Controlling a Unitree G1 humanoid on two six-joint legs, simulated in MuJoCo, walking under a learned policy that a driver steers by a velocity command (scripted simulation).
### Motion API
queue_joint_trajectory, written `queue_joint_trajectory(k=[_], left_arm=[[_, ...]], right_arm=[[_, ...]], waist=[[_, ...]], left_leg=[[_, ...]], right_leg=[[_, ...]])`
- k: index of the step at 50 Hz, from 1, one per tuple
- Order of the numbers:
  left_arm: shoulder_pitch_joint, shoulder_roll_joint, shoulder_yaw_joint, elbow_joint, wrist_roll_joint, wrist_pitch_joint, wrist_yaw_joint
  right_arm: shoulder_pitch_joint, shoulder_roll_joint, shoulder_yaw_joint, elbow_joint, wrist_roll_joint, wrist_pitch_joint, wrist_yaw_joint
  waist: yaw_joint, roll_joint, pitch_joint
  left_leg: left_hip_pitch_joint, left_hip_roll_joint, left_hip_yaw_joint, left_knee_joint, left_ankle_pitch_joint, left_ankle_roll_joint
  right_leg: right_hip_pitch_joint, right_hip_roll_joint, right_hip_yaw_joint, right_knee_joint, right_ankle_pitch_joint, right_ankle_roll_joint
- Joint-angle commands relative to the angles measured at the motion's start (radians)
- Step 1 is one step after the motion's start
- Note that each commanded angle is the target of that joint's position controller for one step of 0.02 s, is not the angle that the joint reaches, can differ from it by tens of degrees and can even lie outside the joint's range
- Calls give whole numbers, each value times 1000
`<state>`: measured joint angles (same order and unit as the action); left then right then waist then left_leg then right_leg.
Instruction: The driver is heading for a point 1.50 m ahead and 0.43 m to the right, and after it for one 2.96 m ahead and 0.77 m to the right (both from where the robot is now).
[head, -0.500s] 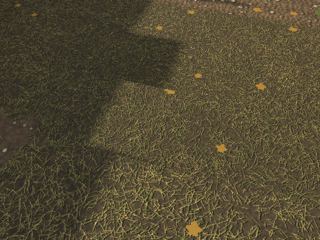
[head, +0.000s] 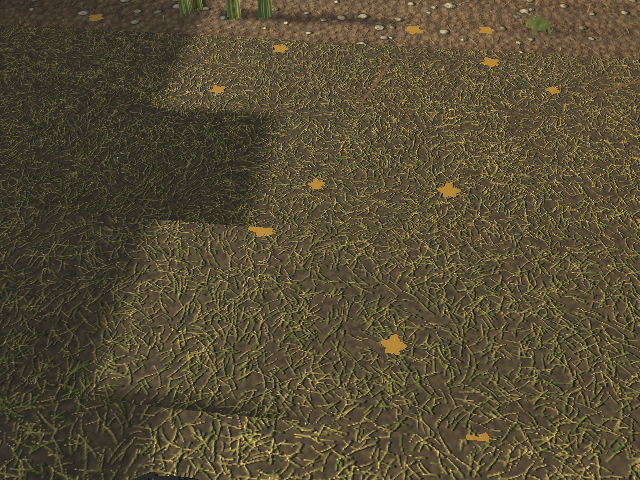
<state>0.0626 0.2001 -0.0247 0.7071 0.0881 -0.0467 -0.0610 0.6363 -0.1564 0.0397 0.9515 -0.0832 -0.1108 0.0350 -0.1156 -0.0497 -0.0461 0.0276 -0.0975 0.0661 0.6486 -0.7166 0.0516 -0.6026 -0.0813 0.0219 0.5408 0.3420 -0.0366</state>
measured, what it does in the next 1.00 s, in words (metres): goes down, turning right: right foot 0.15 m lower, then left foot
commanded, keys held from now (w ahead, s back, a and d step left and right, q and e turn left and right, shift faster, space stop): w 0.46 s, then w+e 0.54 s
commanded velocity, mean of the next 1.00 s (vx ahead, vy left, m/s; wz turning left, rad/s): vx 0.50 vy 0.00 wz -0.19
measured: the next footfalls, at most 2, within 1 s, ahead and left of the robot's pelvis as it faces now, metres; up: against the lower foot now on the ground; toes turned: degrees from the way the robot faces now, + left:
right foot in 0.10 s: +0.23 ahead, -0.12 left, -0.15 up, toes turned -5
left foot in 0.54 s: +0.57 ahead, +0.10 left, -0.15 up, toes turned -1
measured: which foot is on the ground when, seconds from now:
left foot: down 0.00-0.12, up 0.14-0.52, down 0.54-1.00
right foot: up 0.00-0.08, down 0.10-0.54, up 0.56-1.00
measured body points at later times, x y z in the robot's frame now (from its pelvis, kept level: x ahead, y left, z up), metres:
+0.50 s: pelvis +0.35 -0.01 -0.10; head +0.36 -0.01 +0.35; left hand +0.30 +0.23 -0.24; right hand +0.60 -0.22 -0.17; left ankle +0.54 +0.10 -0.80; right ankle +0.19 -0.11 -0.82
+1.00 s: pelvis +0.61 -0.02 -0.10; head +0.62 -0.03 +0.35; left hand +0.81 +0.14 -0.22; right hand +0.45 -0.18 -0.24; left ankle +0.53 +0.10 -0.82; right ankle +0.75 -0.23 -0.79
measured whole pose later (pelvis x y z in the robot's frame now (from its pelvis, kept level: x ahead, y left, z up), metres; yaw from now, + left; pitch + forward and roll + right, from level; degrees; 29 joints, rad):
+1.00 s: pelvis +0.61 -0.02 -0.10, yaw -16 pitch -1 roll +4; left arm 0.15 0.18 0.01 0.87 0.08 -0.06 -0.08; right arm 0.53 -0.13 0.02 1.07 -0.10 -0.13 -0.01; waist -0.10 -0.06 0.02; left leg 0.04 -0.02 0.28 0.35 -0.37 0.01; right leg -0.65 -0.14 0.07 0.67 0.34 -0.06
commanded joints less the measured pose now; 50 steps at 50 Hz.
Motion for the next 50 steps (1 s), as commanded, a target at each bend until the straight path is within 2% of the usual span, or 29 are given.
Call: queue_joint_trajectory(k=[1,3,4,5,6,7,8,9,10,12,13,14,17,21,24,26,27,28,29,30,31,33,34,37,39,41,44,47,50], left_arm=[[-217,63,12,-81,5,-9,5],[-135,107,28,-20,3,-9,18],[23,151,48,44,-11,-16,27],[338,214,79,137,-21,-32,29],[659,266,101,198,-2,-12,14],[786,276,108,225,-4,-18,-10],[796,279,117,267,8,-22,-4],[608,308,128,237,-20,-23,6],[398,191,88,175,-17,-19,13],[218,43,32,125,-4,-40,19],[192,39,28,121,-19,-50,19],[218,90,40,143,-25,-65,19],[241,182,79,172,-16,-89,-9],[307,154,75,204,-7,-75,-19],[387,158,77,248,1,-60,-16],[380,194,89,239,-1,-51,-22],[355,196,94,221,3,-57,-26],[530,47,50,238,21,-68,-32],[500,31,35,234,5,-75,-49],[292,108,64,206,-34,-70,-38],[253,130,72,208,-40,-67,-4],[276,57,47,207,5,-64,25],[263,21,37,200,12,-57,26],[234,31,43,184,-14,-46,-1],[194,16,40,166,-15,-37,-21],[292,5,34,194,-14,-32,-50],[127,50,48,120,1,-34,-34],[29,22,43,93,-8,-23,-13],[4,0,33,92,-8,-13,-24]], right_arm=[[100,-132,-24,29,26,1,-5],[71,-176,-36,38,31,8,4],[32,-201,-43,33,23,13,19],[9,-188,-32,34,-27,21,47],[111,-69,-13,40,-8,10,73],[144,-77,-2,11,1,11,89],[-159,-134,-26,-108,42,-3,93],[-296,-148,-27,-180,64,-19,81],[-335,-171,-33,-172,36,-21,59],[-302,-115,-26,-128,-26,-2,26],[-333,-80,-21,-125,-31,14,34],[-333,-60,-12,-134,-19,33,44],[-414,-51,12,-159,10,51,49],[-588,-158,-24,-197,16,50,37],[-693,-179,-42,-219,18,41,26],[-635,-224,-71,-204,24,29,16],[-459,-293,-99,-154,38,16,6],[-234,-328,-104,-115,39,15,0],[-37,-268,-89,-70,31,14,-5],[-78,-248,-100,-46,19,-1,-19],[-218,-228,-98,-62,37,-7,-30],[-342,-112,-58,-71,45,-1,-49],[-382,-90,-53,-82,43,-1,-52],[-379,-104,-65,-67,28,-17,-51],[-299,-121,-73,-27,-6,-19,-41],[-248,-103,-76,1,-46,-8,-41],[-184,-44,-41,41,-23,-25,-53],[-8,-72,-35,110,-21,-33,-56],[-52,-54,-18,86,-23,-21,-34]], waist=[[-31,54,226],[10,29,187],[87,-14,131],[201,-32,36],[251,-214,-278],[297,-251,-508],[373,-93,-284],[306,-21,-120],[228,161,-23],[61,35,112],[51,19,136],[41,-19,113],[67,35,83],[107,32,88],[135,8,102],[89,25,47],[30,80,-40],[18,254,-304],[-59,271,-406],[-89,188,-102],[-23,155,19],[78,110,-10],[101,81,8],[112,70,44],[93,79,61],[99,74,77],[66,82,120],[0,92,155],[9,116,172]], left_leg=[[-77,232,-239,-93,565,152],[-28,201,-230,28,769,128],[-73,165,-181,176,911,104],[-322,138,-144,422,932,57],[-635,19,-76,882,380,-33],[-767,-51,-154,1247,-83,-89],[-1131,-53,-161,1344,-63,-108],[-1231,54,-156,1237,64,-73],[-1057,162,-179,1008,207,-31],[-734,253,-188,607,413,19],[-637,257,-150,403,442,21],[-574,242,-108,317,501,11],[-480,209,-98,58,684,6],[-566,162,-111,-43,853,25],[-524,128,-71,-85,796,32],[-272,73,7,-66,764,66],[22,105,-50,-17,853,124],[491,365,-373,-71,942,347],[614,507,-702,-263,577,399],[334,445,-636,-365,348,269],[102,433,-524,-408,340,231],[-114,416,-386,-454,551,218],[-189,406,-325,-492,599,207],[-222,358,-144,-564,657,181],[-224,347,-49,-575,700,180],[-230,352,-1,-517,707,183],[-29,385,-20,-456,676,183],[183,420,-20,-398,718,187],[-121,307,115,-374,566,137]], right_leg=[[-15,-3,-34,-116,-116,-1],[144,0,-53,-191,-184,-5],[355,22,-98,-238,-111,-23],[780,-16,-78,-138,100,-76],[1340,-149,47,177,569,-282],[1589,-343,309,252,826,-478],[1525,-365,442,111,444,-445],[1230,-377,452,-31,73,-400],[876,-358,358,-144,-39,-344],[354,-238,210,-310,-41,-292],[217,-192,145,-395,-108,-294],[183,-163,126,-404,-125,-304],[219,-152,78,-394,-5,-278],[421,-128,40,-324,-24,-215],[530,-129,26,-280,-33,-177],[474,-83,-8,-154,155,-133],[321,-16,-42,43,104,-71],[63,108,-50,358,-434,7],[-118,173,-5,616,-965,0],[-237,103,67,726,-902,-39],[-195,47,62,736,-813,-53],[-13,-45,97,648,-691,-62],[43,-61,92,616,-688,-48],[37,-55,60,489,-613,-15],[26,-54,29,429,-471,-9],[3,-48,58,517,-307,-23],[-205,-78,134,362,-162,-26],[-353,-76,122,198,-58,-8],[10,-41,-14,54,112,-36]])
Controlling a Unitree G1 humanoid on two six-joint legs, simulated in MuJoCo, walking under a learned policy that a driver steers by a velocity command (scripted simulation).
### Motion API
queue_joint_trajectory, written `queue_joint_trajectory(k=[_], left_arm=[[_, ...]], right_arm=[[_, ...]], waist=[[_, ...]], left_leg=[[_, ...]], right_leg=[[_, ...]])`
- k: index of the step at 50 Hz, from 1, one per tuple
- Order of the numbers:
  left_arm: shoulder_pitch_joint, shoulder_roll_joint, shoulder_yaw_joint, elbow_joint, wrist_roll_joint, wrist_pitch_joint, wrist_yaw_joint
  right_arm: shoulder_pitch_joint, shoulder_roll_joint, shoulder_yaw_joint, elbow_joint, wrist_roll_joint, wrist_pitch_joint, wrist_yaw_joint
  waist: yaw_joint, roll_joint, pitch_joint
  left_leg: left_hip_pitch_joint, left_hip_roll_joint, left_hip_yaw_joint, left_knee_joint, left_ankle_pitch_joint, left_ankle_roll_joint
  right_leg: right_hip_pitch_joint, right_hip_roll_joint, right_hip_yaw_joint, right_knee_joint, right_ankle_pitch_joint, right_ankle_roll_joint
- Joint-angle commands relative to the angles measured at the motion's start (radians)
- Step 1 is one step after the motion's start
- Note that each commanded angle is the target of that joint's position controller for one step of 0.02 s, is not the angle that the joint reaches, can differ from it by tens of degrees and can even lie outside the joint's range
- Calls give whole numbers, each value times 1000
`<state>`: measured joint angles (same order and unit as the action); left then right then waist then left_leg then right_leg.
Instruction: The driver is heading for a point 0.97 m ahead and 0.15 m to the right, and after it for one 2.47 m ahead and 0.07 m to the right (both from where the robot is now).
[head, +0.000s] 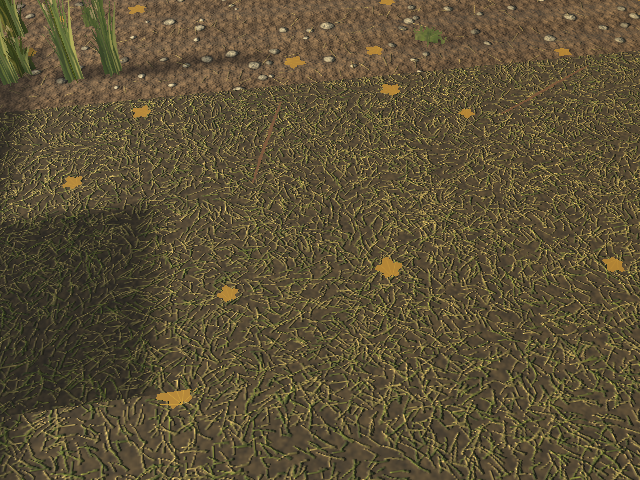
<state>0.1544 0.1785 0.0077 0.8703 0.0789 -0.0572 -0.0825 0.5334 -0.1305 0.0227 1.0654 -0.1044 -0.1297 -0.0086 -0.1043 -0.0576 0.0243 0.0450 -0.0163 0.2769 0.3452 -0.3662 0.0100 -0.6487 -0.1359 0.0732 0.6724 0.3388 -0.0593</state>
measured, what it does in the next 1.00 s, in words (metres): goes down, turning right: right foot 0.15 m lower, then left foot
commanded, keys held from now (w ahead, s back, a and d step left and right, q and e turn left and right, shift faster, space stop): w+e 0.44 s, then w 0.54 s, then w+q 0.02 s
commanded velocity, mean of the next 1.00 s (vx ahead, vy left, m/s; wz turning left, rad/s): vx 0.50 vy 0.00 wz -0.38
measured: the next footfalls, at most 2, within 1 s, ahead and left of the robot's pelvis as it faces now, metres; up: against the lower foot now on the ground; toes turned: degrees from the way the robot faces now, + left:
right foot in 0.24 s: +0.33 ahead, -0.19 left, -0.15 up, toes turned -14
left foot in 0.66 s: +0.68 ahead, -0.06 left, -0.15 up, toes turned -18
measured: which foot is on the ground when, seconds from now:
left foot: down 0.00-0.28, up 0.30-0.64, down 0.66-1.00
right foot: up 0.00-0.22, down 0.24-0.68, up 0.70-1.00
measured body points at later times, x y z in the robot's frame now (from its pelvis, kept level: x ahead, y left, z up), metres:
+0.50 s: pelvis +0.35 -0.11 -0.15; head +0.37 -0.11 +0.30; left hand +0.36 +0.14 -0.29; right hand +0.47 -0.38 -0.25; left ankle +0.50 +0.03 -0.84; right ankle +0.29 -0.18 -0.88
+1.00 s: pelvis +0.63 -0.13 -0.13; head +0.65 -0.14 +0.32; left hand +0.86 +0.01 -0.25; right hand +0.46 -0.29 -0.28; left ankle +0.64 -0.05 -0.88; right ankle +0.72 -0.34 -0.82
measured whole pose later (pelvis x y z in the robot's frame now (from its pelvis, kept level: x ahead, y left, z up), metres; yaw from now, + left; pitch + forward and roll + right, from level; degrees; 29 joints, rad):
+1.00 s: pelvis +0.63 -0.13 -0.13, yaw -21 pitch +0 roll +1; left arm 0.11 0.18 0.04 0.89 0.08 -0.05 -0.05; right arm 0.50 -0.16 -0.01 1.10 -0.06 -0.13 0.05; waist -0.11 -0.02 0.01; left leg -0.07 -0.06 0.08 0.20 -0.14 0.08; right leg -0.63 -0.08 0.04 0.76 -0.05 -0.02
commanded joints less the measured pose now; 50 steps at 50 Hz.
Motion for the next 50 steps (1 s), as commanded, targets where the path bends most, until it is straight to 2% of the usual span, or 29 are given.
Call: queue_joint_trajectory(k=[1,3,6,8,10,12,13,14,15,16,17,18,19,20,23,26,29,31,32,33,34,35,36,37,38,40,41,45,50], left_arm=[[-78,27,0,-78,4,10,-1],[-116,56,7,-97,19,20,0],[-207,14,-14,-109,28,22,-4],[-218,20,-16,-71,23,11,-2],[-153,63,3,-16,27,3,13],[188,210,68,98,-13,-30,39],[384,342,115,133,-6,-21,41],[613,376,124,196,-13,-15,26],[719,303,122,250,-12,-11,22],[637,285,119,237,-31,-21,36],[499,220,98,192,-25,-26,40],[407,166,74,153,-13,-20,37],[316,95,43,132,-23,-40,35],[222,98,36,95,-35,-56,29],[121,155,44,50,-32,-74,-1],[177,185,66,65,-15,-65,-26],[264,171,71,89,-4,-50,-22],[273,178,75,96,-2,-47,-16],[266,187,77,86,3,-47,-11],[248,181,80,77,14,-53,-13],[359,82,59,73,25,-57,-20],[444,24,40,79,17,-60,-25],[249,103,63,53,-6,-47,-17],[172,112,67,40,-17,-41,17],[175,114,65,50,-1,-41,46],[149,23,37,47,32,-40,68],[142,7,36,47,30,-32,69],[65,35,42,19,-6,-11,44],[-41,21,40,-30,1,10,28]], right_arm=[[47,-73,6,-28,-6,0,15],[72,-97,0,-12,13,1,6],[157,-114,-10,32,39,25,-35],[161,-124,-20,42,33,47,-42],[178,-135,-26,57,23,58,-33],[112,-178,-31,25,-15,72,18],[214,-96,-12,33,-45,64,58],[264,-72,7,-13,-16,52,96],[-23,-179,-27,-92,54,38,111],[-223,-156,-21,-147,72,5,101],[-290,-204,-37,-161,63,-7,86],[-284,-208,-38,-199,51,-23,66],[-313,-158,-31,-220,37,-26,37],[-300,-104,-21,-216,36,-11,22],[-236,-87,-3,-205,36,34,25],[-374,-80,21,-226,49,54,56],[-509,-193,-14,-246,41,39,65],[-570,-227,-32,-254,35,29,58],[-538,-250,-46,-244,41,19,52],[-387,-297,-70,-196,60,5,44],[-179,-349,-80,-151,63,0,46],[14,-321,-66,-116,61,8,54],[70,-276,-65,-73,41,0,54],[-76,-245,-62,-98,55,-6,47],[-218,-184,-46,-130,66,1,34],[-286,-111,-28,-130,75,0,11],[-275,-99,-28,-116,77,-3,4],[-170,-127,-47,-67,55,-30,26],[-31,-121,-42,-7,41,-12,83]], waist=[[10,104,135],[-4,69,190],[-62,44,211],[-70,17,191],[-34,-10,146],[126,-62,-13],[150,-139,-241],[199,-189,-587],[349,-80,-462],[365,-52,-240],[307,47,-123],[216,39,-101],[131,85,-28],[77,61,-13],[5,11,32],[74,45,37],[128,42,38],[128,20,33],[106,23,5],[48,58,-59],[24,251,-267],[-13,369,-447],[-76,230,-212],[-21,139,-54],[42,91,-41],[98,68,-11],[109,66,-27],[81,104,-15],[51,122,28]], left_leg=[[-185,257,-103,-47,163,176],[-67,302,-127,1,144,168],[94,317,-130,57,171,150],[91,311,-105,107,194,134],[92,282,-56,232,297,96],[-168,205,-1,534,368,31],[-474,150,-22,827,89,-48],[-629,31,-114,1219,-405,-123],[-913,-14,-213,1489,-451,-121],[-1076,37,-270,1505,-405,-85],[-1027,107,-315,1425,-341,-67],[-914,152,-362,1263,-272,-56],[-835,174,-387,998,-94,-31],[-667,183,-371,856,-40,-12],[-476,173,-332,501,24,-25],[-425,126,-304,345,402,1],[-470,81,-270,294,454,36],[-438,63,-237,267,398,61],[-313,33,-197,289,398,83],[-93,30,-213,314,433,122],[265,180,-450,248,570,285],[528,418,-886,64,389,461],[371,385,-984,-68,16,367],[141,360,-878,-118,-156,304],[-22,342,-818,-146,-126,299],[-199,313,-682,-220,66,277],[-213,288,-625,-242,127,264],[-190,232,-438,-269,300,257],[-228,219,-375,-231,341,261]], right_leg=[[88,-2,-52,-54,106,-19],[-17,-17,-46,-140,-1,-15],[-79,-34,-69,-272,-103,12],[-3,-26,-95,-306,-101,18],[130,-6,-115,-349,-93,13],[717,97,-185,-284,3,-25],[1214,8,-60,56,413,-151],[1614,-180,238,115,638,-367],[1576,-219,409,-60,321,-380],[1352,-177,347,-142,115,-331],[1056,-155,316,-207,90,-303],[865,-176,323,-202,208,-339],[641,-165,290,-248,232,-319],[427,-135,230,-337,146,-313],[158,-75,209,-447,-133,-303],[160,-53,196,-421,-222,-246],[293,-27,182,-343,-278,-199],[378,-30,186,-312,-272,-165],[363,-1,152,-252,-172,-131],[294,67,98,-113,-118,-73],[156,212,27,178,-433,11],[-47,302,-8,521,-1017,62],[-247,263,76,654,-985,26],[-236,193,84,643,-850,-3],[-137,127,80,597,-751,-13],[10,46,75,467,-666,-22],[57,41,57,420,-686,-14],[49,49,-12,223,-494,32],[93,58,-60,78,-299,39]])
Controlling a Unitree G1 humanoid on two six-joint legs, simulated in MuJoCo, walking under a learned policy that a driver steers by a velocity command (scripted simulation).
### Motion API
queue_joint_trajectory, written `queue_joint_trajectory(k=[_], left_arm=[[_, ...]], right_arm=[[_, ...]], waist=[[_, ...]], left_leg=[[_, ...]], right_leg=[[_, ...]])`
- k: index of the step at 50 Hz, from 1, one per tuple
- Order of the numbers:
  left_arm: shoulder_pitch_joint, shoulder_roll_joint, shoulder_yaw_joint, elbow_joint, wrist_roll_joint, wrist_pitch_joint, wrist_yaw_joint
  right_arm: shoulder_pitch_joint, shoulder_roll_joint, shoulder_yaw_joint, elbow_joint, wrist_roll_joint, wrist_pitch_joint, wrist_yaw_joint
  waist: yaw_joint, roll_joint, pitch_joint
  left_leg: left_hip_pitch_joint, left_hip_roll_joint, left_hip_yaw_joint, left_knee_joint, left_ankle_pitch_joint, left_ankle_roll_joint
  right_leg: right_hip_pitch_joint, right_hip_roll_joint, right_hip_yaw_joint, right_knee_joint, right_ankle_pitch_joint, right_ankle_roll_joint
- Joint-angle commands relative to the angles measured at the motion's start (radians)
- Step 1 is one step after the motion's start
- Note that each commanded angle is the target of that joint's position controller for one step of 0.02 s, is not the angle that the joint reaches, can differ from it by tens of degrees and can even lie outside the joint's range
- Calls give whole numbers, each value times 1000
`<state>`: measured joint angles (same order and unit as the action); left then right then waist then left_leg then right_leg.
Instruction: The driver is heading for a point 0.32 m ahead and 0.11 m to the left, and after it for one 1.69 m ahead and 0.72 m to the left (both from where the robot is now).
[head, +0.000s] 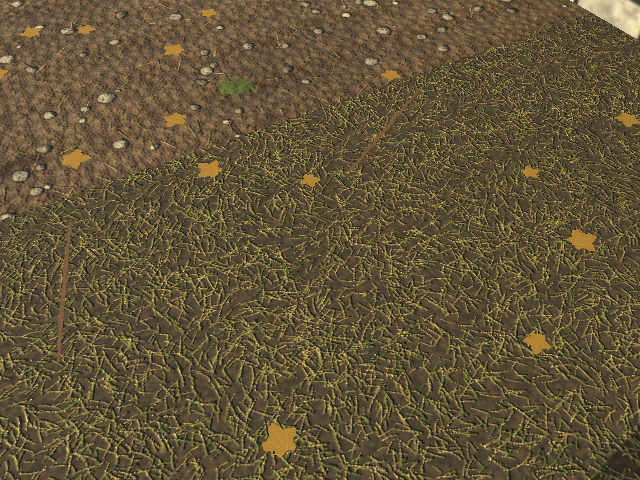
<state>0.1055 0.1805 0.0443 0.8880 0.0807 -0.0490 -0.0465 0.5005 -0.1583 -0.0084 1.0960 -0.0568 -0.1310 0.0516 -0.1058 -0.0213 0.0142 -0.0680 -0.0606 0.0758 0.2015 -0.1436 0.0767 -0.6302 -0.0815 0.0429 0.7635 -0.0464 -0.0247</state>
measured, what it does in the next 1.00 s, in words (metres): goes down, turning left: right foot, then left foot 0.15 m lower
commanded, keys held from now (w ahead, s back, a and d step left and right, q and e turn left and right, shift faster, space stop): w+q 0.08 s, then q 0.92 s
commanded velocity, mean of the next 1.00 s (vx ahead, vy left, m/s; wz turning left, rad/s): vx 0.16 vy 0.00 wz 0.45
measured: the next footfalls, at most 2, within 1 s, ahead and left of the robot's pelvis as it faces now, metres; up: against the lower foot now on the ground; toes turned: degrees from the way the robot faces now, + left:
right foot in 0.20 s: +0.21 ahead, -0.15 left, +0.00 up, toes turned +1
left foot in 0.72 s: +0.35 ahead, +0.18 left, -0.15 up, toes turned +26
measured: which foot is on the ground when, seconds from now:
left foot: down 0.00-0.20, up 0.22-0.70, down 0.72-1.00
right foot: up 0.00-0.18, down 0.20-0.72, up 0.74-1.00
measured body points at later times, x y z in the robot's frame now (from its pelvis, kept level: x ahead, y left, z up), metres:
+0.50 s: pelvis +0.20 -0.03 -0.03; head +0.22 -0.02 +0.42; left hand +0.17 +0.21 -0.17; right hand +0.42 -0.22 -0.14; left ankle +0.26 +0.11 -0.72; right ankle +0.17 -0.15 -0.75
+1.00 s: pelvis +0.29 +0.04 -0.17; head +0.32 +0.09 +0.28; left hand +0.36 +0.36 -0.26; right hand +0.52 -0.15 -0.28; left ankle +0.31 +0.16 -0.90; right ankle +0.43 -0.07 -0.73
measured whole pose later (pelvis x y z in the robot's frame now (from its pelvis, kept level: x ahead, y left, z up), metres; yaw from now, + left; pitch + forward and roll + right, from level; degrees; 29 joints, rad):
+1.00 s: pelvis +0.29 +0.04 -0.17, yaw +32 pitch +4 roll -3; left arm 0.00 0.22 0.03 0.64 0.02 0.02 0.10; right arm 0.19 -0.26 -0.02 0.80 -0.01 0.07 -0.06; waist -0.03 -0.01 0.03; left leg -0.48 -0.04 -0.10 0.56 -0.15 0.05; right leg -0.96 0.01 0.04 1.57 -0.22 0.12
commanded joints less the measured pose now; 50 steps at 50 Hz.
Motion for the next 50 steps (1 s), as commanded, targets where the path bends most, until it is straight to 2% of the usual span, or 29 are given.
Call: queue_joint_trajectory(k=[1,3,7,9,10,11,12,13,15,17,19,20,22,24,25,28,31,32,33,34,35,36,37,38,40,42,43,46,50], left_arm=[[-16,27,6,-61,-2,-1,-9],[-24,44,11,-71,-1,-10,-5],[-116,58,29,-135,-19,-26,17],[38,83,57,-112,-34,-50,29],[179,143,79,-81,-63,-69,52],[347,232,87,-70,-45,-89,79],[443,172,65,-43,6,-107,63],[360,163,79,-28,15,-117,62],[204,40,40,-67,-53,-93,67],[119,0,26,-109,-34,-74,77],[94,34,33,-128,10,-71,96],[106,44,34,-129,18,-72,99],[194,3,9,-103,-13,-89,130],[369,20,6,-45,-15,-87,135],[381,3,-6,-36,-19,-85,138],[374,41,-14,-24,13,-73,82],[419,57,-21,29,-14,-90,85],[286,211,66,2,-158,-40,114],[292,195,63,-3,-159,-13,126],[315,139,58,14,-153,5,129],[324,100,48,14,-137,7,121],[273,99,50,-13,-130,1,116],[315,61,28,-71,-135,-15,104],[270,90,16,-136,-142,-38,93],[210,71,-6,-182,-116,-33,115],[209,80,-4,-163,-98,18,153],[205,129,14,-161,-97,44,162],[75,86,5,-237,-66,72,168],[-39,43,-16,-331,-49,75,134]], right_arm=[[19,-93,-11,-31,-7,-11,27],[52,-86,-10,-16,-26,-11,28],[65,-123,-38,-24,-2,1,9],[-48,-165,-62,-89,-15,7,-4],[-97,-159,-66,-110,-3,-3,3],[-52,-21,-31,-162,6,-2,7],[-39,26,-28,-194,26,-21,16],[-171,-39,-52,-232,36,-6,2],[-157,-49,-71,-224,-14,33,-33],[-141,49,-53,-225,-43,54,-37],[-98,40,-50,-217,-35,52,7],[-111,14,-56,-233,-23,45,20],[-230,-53,-69,-276,-50,39,23],[-374,-60,-66,-339,-48,43,9],[-402,-43,-48,-314,-42,45,14],[-434,-50,-47,-321,-46,73,12],[-499,-106,-57,-343,-56,99,6],[-622,-164,-90,-391,185,123,26],[-568,-139,-81,-368,189,135,34],[-450,-115,-85,-316,146,137,38],[-289,-157,-114,-241,109,141,26],[-112,-242,-144,-183,84,140,3],[-74,-343,-140,-192,38,124,-8],[-86,-363,-134,-246,55,129,-21],[-237,-335,-104,-310,60,158,-53],[-360,-270,-70,-348,40,171,-65],[-361,-264,-63,-350,32,166,-60],[-351,-268,-51,-350,36,164,-92],[-359,-254,-49,-402,50,203,-147]], waist=[[47,88,47],[51,92,58],[45,117,36],[144,113,-37],[221,49,-114],[224,-179,-349],[227,-192,-332],[219,-67,-64],[118,10,-67],[63,-62,-34],[54,-42,-51],[59,-21,-58],[123,-29,-62],[194,-36,-45],[215,35,-20],[200,-23,44],[229,-9,93],[236,-51,110],[205,-8,23],[156,15,-36],[90,58,-109],[-16,176,-157],[7,312,-288],[-24,310,-460],[43,112,-465],[116,-8,-361],[134,-12,-285],[131,65,-134],[126,129,-178]], left_leg=[[-116,264,-183,-76,118,202],[-56,294,-213,-20,180,213],[16,292,-230,148,426,177],[-193,208,-163,373,635,129],[-322,145,-160,588,568,64],[-537,-16,-60,1020,-282,-44],[-677,-15,-170,1177,-574,-51],[-765,57,-203,1231,-507,-46],[-648,145,-157,1141,-375,-53],[-524,147,-117,1037,-223,-70],[-448,143,-84,1007,25,-69],[-448,146,-78,976,76,-71],[-628,197,-152,743,338,-82],[-823,233,-157,622,336,-95],[-804,264,-156,372,496,-99],[-490,199,-47,350,559,-60],[-563,231,-77,242,470,-37],[-487,136,-115,234,397,-33],[-406,99,-51,209,481,-39],[-215,72,-7,165,583,-27],[25,31,53,148,683,-4],[318,154,-68,162,1101,62],[610,386,-296,438,1578,213],[637,471,-417,420,1483,321],[432,496,-462,332,965,313],[81,538,-543,233,603,308],[-73,446,-497,212,436,271],[-263,272,-407,226,321,205],[-252,192,-417,224,149,151]], right_leg=[[85,8,-35,-38,79,2],[53,-4,-2,-5,98,0],[144,37,-71,-79,-134,-1],[510,124,-177,-107,-36,-39],[723,53,-75,-247,131,-116],[1072,-238,203,-239,736,-390],[968,-431,443,-356,767,-506],[749,-420,362,-376,637,-438],[538,-311,135,-386,501,-315],[365,-212,-9,-444,432,-237],[274,-171,-110,-413,422,-211],[264,-175,-124,-393,438,-204],[430,-175,-92,-311,185,-171],[587,-266,-8,-238,165,-192],[544,-219,-57,-194,-75,-134],[220,-266,-43,-227,-292,-128],[353,-328,-6,-137,-387,-84],[260,-225,-114,21,-236,-72],[283,-215,-186,141,-220,-49],[227,-191,-247,290,-246,-30],[150,-140,-298,477,-241,4],[-93,-45,-325,842,-637,77],[-409,-20,-186,1257,-933,132],[-490,-19,-57,1345,-851,129],[-539,-22,13,1370,-670,124],[-440,-21,60,1272,-519,134],[-382,0,39,1149,-397,121],[-383,72,3,1012,-211,131],[-217,103,13,562,-69,166]])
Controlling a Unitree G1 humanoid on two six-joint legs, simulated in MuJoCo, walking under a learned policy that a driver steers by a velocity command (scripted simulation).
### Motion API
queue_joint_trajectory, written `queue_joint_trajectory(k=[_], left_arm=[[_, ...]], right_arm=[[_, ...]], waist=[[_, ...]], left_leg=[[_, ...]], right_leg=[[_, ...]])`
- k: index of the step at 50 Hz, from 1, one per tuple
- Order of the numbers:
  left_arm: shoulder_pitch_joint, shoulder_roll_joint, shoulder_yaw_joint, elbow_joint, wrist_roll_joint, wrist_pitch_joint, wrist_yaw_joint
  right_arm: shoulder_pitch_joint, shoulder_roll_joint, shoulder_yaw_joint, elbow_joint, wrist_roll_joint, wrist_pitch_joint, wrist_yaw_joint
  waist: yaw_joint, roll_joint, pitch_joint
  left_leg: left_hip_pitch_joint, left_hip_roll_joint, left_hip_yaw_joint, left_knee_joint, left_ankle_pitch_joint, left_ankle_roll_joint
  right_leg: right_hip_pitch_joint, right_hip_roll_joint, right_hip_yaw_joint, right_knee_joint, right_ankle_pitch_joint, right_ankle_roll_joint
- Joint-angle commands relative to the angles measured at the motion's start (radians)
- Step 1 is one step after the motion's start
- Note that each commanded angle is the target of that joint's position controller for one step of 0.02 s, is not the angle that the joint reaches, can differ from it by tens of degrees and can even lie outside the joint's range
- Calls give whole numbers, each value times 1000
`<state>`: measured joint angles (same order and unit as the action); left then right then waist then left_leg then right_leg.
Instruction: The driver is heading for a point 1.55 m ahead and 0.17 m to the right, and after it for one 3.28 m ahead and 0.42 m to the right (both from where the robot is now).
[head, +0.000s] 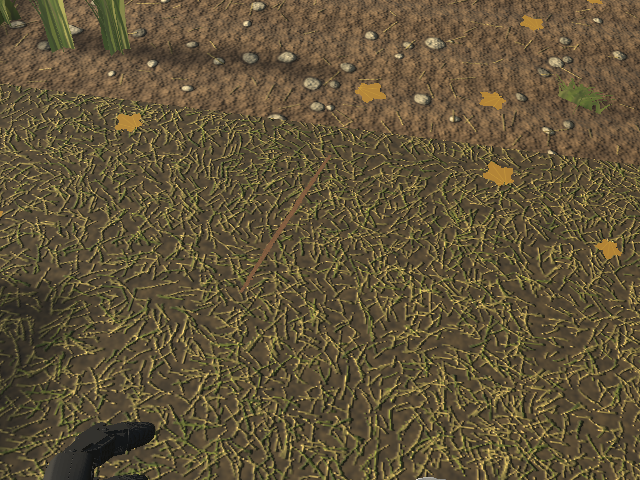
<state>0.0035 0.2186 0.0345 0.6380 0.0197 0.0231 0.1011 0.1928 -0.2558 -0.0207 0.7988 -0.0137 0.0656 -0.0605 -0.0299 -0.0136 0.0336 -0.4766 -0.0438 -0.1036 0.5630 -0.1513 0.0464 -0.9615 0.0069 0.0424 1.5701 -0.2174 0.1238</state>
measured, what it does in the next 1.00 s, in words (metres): steps on the spot: right foot, then left foot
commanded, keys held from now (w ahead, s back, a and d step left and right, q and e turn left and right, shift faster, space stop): q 0.04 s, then no key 0.96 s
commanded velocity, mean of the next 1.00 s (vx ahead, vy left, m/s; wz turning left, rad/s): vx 0.00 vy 0.00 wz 0.16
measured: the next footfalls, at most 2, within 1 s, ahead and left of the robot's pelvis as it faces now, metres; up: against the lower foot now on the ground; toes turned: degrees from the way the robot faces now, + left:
right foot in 0.20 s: +0.10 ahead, -0.15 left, +0.00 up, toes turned +8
left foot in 0.66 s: +0.09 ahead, +0.08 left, +0.00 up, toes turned +5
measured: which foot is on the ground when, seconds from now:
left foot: down 0.00-0.20, up 0.22-0.64, down 0.66-1.00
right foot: up 0.00-0.18, down 0.20-1.00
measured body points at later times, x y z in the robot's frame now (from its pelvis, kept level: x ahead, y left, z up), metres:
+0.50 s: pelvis +0.02 -0.08 +0.01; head +0.04 -0.12 +0.45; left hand +0.02 +0.18 -0.11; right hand +0.19 -0.31 -0.13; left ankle +0.06 +0.10 -0.59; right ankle +0.06 -0.16 -0.73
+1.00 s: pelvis +0.07 -0.05 +0.00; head +0.08 -0.04 +0.45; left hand +0.10 +0.20 -0.14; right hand +0.18 -0.27 -0.14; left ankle +0.05 +0.08 -0.73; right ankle +0.06 -0.16 -0.73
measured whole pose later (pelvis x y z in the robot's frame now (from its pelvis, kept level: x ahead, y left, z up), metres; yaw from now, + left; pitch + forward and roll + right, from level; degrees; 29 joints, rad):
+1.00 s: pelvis +0.07 -0.05 +0.00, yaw +7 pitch -1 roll +0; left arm 0.28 0.18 0.06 0.88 0.00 0.01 0.04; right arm 0.23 -0.15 -0.06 0.93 0.00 -0.01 -0.03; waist 0.01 -0.01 0.02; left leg -0.24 -0.01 -0.04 0.56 -0.31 0.00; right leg -0.20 0.02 0.01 0.55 -0.34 -0.02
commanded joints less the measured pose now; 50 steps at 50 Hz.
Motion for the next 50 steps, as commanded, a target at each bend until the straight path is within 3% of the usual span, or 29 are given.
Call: queue_joint_trajectory(k=[1,3,6,9,10,11,12,13,14,15,16,17,19,22,25,27,29,31,32,33,34,35,36,37,40,50], left_arm=[[33,20,-1,-100,7,4,-21],[-9,34,3,-117,-2,9,-35],[5,61,15,-105,-12,10,-57],[104,53,35,-56,-19,0,-77],[166,55,40,-32,-15,-3,-81],[297,108,48,-6,9,-10,-85],[387,181,73,20,23,-17,-96],[399,200,82,32,48,-37,-93],[333,177,75,26,48,-42,-86],[262,136,60,15,29,-28,-77],[198,104,42,8,9,-16,-71],[166,87,26,16,7,-12,-71],[135,66,4,25,7,-11,-74],[209,40,-20,56,-2,-6,-53],[291,65,-6,90,-12,-3,-30],[341,93,8,106,-13,-5,-27],[384,110,15,127,0,-10,-41],[378,67,4,130,-2,-16,-51],[404,54,1,144,-6,-23,-56],[403,42,-5,150,-1,-39,-67],[457,56,5,142,-3,-61,-82],[415,63,11,155,-8,-68,-80],[362,79,19,157,-13,-65,-78],[336,45,17,153,-12,-57,-74],[344,23,22,163,-8,-35,-70],[318,34,42,220,-18,-20,-62]], right_arm=[[-49,-167,-43,-119,13,9,-41],[-61,-189,-62,-147,12,15,-49],[-18,-166,-69,-166,6,19,-39],[27,-116,-60,-167,6,12,-18],[70,-72,-50,-152,0,8,-11],[98,8,-35,-159,-14,-1,-1],[3,-6,-48,-226,19,-38,-5],[-121,-73,-78,-244,27,-66,-14],[-127,-111,-94,-221,21,-62,-21],[-82,-102,-96,-185,3,-45,-25],[-36,-91,-95,-162,-2,-33,-21],[10,-65,-90,-138,2,-27,-13],[88,-50,-86,-114,10,-15,0],[35,-25,-70,-144,7,-6,-2],[-61,14,-43,-187,-9,-11,3],[-117,45,-29,-190,10,-24,22],[-57,21,-40,-148,32,-33,40],[9,4,-52,-91,32,-47,42],[39,-3,-55,-71,20,-54,39],[88,-29,-57,-61,8,-61,30],[59,-99,-75,-49,4,-69,26],[62,-29,-75,-23,11,-69,34],[64,18,-62,-19,12,-71,38],[51,20,-59,-7,9,-73,39],[35,18,-58,16,11,-78,34],[36,6,-56,103,18,-92,32]], waist=[[45,139,-199],[27,172,-167],[-6,218,-142],[25,212,-100],[47,162,-97],[66,-39,-146],[97,-194,-82],[126,-182,-5],[91,-176,31],[56,-175,16],[22,-169,11],[-10,-149,-2],[-49,-109,-34],[-11,-81,-27],[34,-112,-45],[78,-152,-50],[78,-185,-4],[57,-118,62],[50,-73,72],[38,-50,31],[105,88,-4],[60,110,-60],[32,74,-58],[39,85,-66],[52,91,-33],[47,21,-36]], left_leg=[[144,182,-279,-160,73,181],[159,208,-333,-196,-72,182],[146,235,-372,-217,-135,182],[3,167,-350,-195,-302,136],[-54,107,-297,-92,-393,96],[-241,-21,-156,256,-474,13],[-550,-134,-171,389,-558,-39],[-665,-117,-252,549,-521,-81],[-682,-115,-250,702,-445,-86],[-650,-111,-193,828,-377,-90],[-576,-111,-150,896,-283,-91],[-471,-113,-111,983,-189,-94],[-315,-97,-47,1093,-72,-117],[-296,-52,-33,1009,18,-149],[-274,59,-10,521,82,-162],[-68,83,32,239,12,-159],[146,49,89,149,-143,-130],[226,38,91,-70,-125,-79],[278,61,54,-174,-55,-62],[395,143,-26,-182,76,-48],[453,173,-50,-67,255,-10],[374,125,-19,-52,121,3],[339,110,-17,-71,76,-4],[316,108,-15,-82,62,-16],[264,103,-15,-97,26,-25],[265,101,-9,-79,154,-14]], right_leg=[[182,16,30,-326,104,21],[234,17,48,-488,81,11],[417,11,30,-683,5,-35],[738,28,-42,-955,-42,-96],[848,-5,-26,-1061,-71,-114],[1032,-213,223,-1087,-45,-194],[1063,-403,597,-1231,-26,-351],[1007,-425,746,-1314,-205,-415],[961,-374,631,-1289,-285,-379],[893,-313,500,-1264,-297,-318],[785,-253,390,-1264,-255,-272],[670,-199,307,-1266,-177,-252],[534,-140,191,-1273,-75,-258],[576,-134,160,-1263,-52,-302],[754,-143,178,-1270,-114,-296],[706,-165,186,-1293,-207,-297],[574,-192,216,-1329,-361,-321],[553,-180,245,-1301,-384,-309],[555,-164,248,-1272,-313,-275],[530,-149,230,-1222,-161,-231],[490,-87,147,-1197,28,-202],[593,-49,68,-1175,16,-168],[628,-38,47,-1140,-3,-155],[654,-36,33,-1124,-3,-158],[683,-34,25,-1111,6,-166],[759,-42,22,-1083,133,-151]])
